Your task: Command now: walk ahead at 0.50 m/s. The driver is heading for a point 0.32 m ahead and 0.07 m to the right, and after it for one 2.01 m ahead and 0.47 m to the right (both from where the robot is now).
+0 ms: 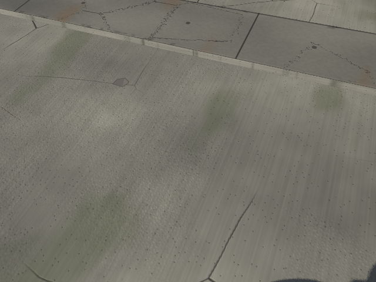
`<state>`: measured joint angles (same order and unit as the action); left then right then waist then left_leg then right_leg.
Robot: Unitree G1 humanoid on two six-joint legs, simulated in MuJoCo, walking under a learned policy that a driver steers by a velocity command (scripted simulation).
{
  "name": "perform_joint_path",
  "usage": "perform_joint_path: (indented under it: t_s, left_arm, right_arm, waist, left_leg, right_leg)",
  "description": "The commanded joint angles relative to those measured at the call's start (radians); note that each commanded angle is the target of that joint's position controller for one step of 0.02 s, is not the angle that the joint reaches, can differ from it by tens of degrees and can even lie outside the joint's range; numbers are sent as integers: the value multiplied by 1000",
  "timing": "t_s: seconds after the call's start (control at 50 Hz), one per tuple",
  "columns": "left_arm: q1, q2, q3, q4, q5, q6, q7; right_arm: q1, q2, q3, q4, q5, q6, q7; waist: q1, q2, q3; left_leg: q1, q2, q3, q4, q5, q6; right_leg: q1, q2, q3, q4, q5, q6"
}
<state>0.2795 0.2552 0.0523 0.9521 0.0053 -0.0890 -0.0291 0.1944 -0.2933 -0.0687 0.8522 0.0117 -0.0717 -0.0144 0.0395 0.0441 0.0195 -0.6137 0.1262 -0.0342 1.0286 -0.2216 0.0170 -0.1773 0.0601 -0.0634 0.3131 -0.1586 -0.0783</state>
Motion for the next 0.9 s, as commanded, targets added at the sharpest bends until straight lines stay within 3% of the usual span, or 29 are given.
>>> perform_joint_path:
  t_s: [0.02, 0.1, 0.16, 0.2, 0.24, 0.26, 0.28, 0.3, 0.32, 0.34, 0.36, 0.38, 0.4, 0.42, 0.48, 0.52, 0.56, 0.6, 0.64, 0.66, 0.68, 0.7, 0.78, 0.9]
  left_arm:
    - [-32, 156, 30, -51, -4, -17, 18]
    - [32, 164, 28, -30, -14, -8, 29]
    - [98, 169, 29, -1, -20, 6, 30]
    - [111, 167, 28, 11, -15, 24, 36]
    - [92, 182, 33, 11, -12, 37, 42]
    - [66, 192, 35, 5, -14, 42, 45]
    - [48, 182, 31, -2, -15, 46, 46]
    - [64, 150, 17, -25, 3, 42, 48]
    - [239, 17, -24, -1, 17, 29, 32]
    - [247, 94, -7, 34, -12, 19, 26]
    - [131, 162, 14, -1, -42, 18, 27]
    - [47, 152, 12, -25, -43, 26, 38]
    - [19, 139, 15, -25, -27, 40, 49]
    - [33, 125, 17, -24, -17, 59, 56]
    - [77, 56, 2, -9, -8, 94, 69]
    - [53, 65, 1, -11, -2, 105, 71]
    - [32, 81, 7, -8, 2, 116, 68]
    - [1, 82, 10, -8, 16, 120, 64]
    - [-38, 116, 13, -32, 27, 115, 69]
    - [-76, 186, 27, -31, 10, 111, 74]
    - [-91, 146, 23, -22, 4, 102, 69]
    - [-100, 106, 13, -15, 10, 92, 66]
    - [-98, 94, 7, 8, 3, 63, 58]
    - [-82, 98, 4, 38, -3, 67, 61]
  right_arm:
    - [-11, -50, -12, -58, -9, -2, -2]
    - [-149, -18, 4, -91, -2, -14, 16]
    - [-239, -17, 11, -121, 6, -20, 33]
    - [-270, -20, 13, -138, -1, -30, 48]
    - [-215, -51, 2, -128, -8, -37, 58]
    - [-135, -80, -10, -103, -13, -39, 57]
    - [-7, -116, -27, -60, -21, -42, 52]
    - [117, -179, -40, -32, -44, -42, 42]
    - [150, -227, -42, -19, -47, -27, 36]
    - [192, -146, -25, -15, -23, -15, 40]
    - [109, -128, -16, -27, -12, -10, 39]
    - [12, -95, -5, -38, -13, -8, 34]
    - [-50, -59, 8, -41, -21, -9, 32]
    - [-85, -43, 13, -36, -32, -10, 31]
    - [-148, -54, 11, -21, -49, -8, 33]
    - [-140, -75, 6, -5, -41, 0, 26]
    - [-150, -81, 8, 7, -30, 14, 18]
    - [-153, -59, 18, 22, -23, 26, 15]
    - [-102, -27, 32, 53, -29, 33, 13]
    - [-47, -33, 27, 57, -30, 38, 8]
    - [-58, -34, 28, 63, -34, 44, 0]
    - [-62, -39, 26, 66, -31, 48, -5]
    - [-41, -41, 23, 99, -28, 52, -10]
    - [-56, -42, 20, 131, -16, 56, -9]
  waist:
    - [-31, -92, -1]
    - [16, -93, 28]
    - [49, -91, 58]
    - [45, -92, 65]
    - [2, -129, 13]
    - [-44, -145, -40]
    - [-111, -125, -116]
    - [-140, -43, -252]
    - [-70, 214, -415]
    - [-119, 140, -530]
    - [-118, 94, -381]
    - [-90, 35, -253]
    - [-61, 2, -172]
    - [-23, 27, -147]
    - [25, 78, -136]
    - [15, 81, -170]
    - [15, 72, -157]
    - [18, 59, -101]
    - [-2, 1, -17]
    - [-67, -119, 18]
    - [-57, -160, 27]
    - [-59, -168, 28]
    - [-54, -127, -24]
    - [-37, -66, -62]
  left_leg:
    - [-82, 36, -21, -131, 156, -24]
    - [-29, -9, 29, -374, 337, -22]
    - [-50, -31, 38, -468, 336, -12]
    - [-39, -57, 45, -525, 303, 6]
    - [57, -89, 47, -549, 257, 35]
    - [165, -120, 64, -561, 257, 53]
    - [340, -132, 80, -609, 371, 79]
    - [633, 12, -45, -521, 752, 131]
    - [1023, 303, -389, -471, 1040, 341]
    - [1031, 305, -488, -522, 904, 367]
    - [891, 252, -358, -569, 804, 316]
    - [735, 196, -267, -611, 722, 271]
    - [583, 166, -210, -653, 678, 252]
    - [461, 139, -169, -690, 636, 235]
    - [284, 92, -72, -744, 584, 229]
    - [283, 91, -66, -761, 453, 223]
    - [245, 81, -67, -785, 165, 196]
    - [181, 38, -62, -796, -168, 137]
    - [163, -20, -49, -756, -313, 53]
    - [206, -85, 8, -728, -257, 19]
    - [314, -103, 41, -683, -165, 1]
    - [371, -104, 47, -651, -101, 1]
    - [414, -91, 45, -617, 60, 18]
    - [440, -84, 47, -594, 197, 11]
  right_leg:
    - [38, -270, 197, -193, 225, -149]
    - [55, -228, 113, -206, 218, -112]
    - [149, -261, 117, -182, 211, -115]
    - [212, -277, 107, -109, 369, -100]
    - [257, -286, 111, -10, 555, -69]
    - [263, -271, 106, 74, 685, -49]
    - [237, -220, 77, 225, 727, -14]
    - [66, -163, 51, 457, 473, 28]
    - [-303, 0, 43, 862, -364, 101]
    - [-356, 8, 204, 992, -558, 104]
    - [-414, -46, 198, 1003, -514, 97]
    - [-430, -91, 153, 940, -443, 103]
    - [-394, -125, 144, 870, -387, 113]
    - [-295, -154, 146, 799, -342, 116]
    - [-114, -141, 100, 560, -297, 130]
    - [-51, -135, 88, 446, -174, 125]
    - [11, -127, 75, 354, -59, 111]
    - [71, -112, 58, 247, 5, 87]
    - [51, -180, 136, 107, 17, 49]
    - [-52, -191, 152, 96, -111, 23]
    - [-158, -171, 148, 55, -256, 26]
    - [-196, -163, 146, 30, -277, 43]
    - [-110, -147, 125, 76, -27, 72]
    - [-29, -134, 104, 124, 161, 55]
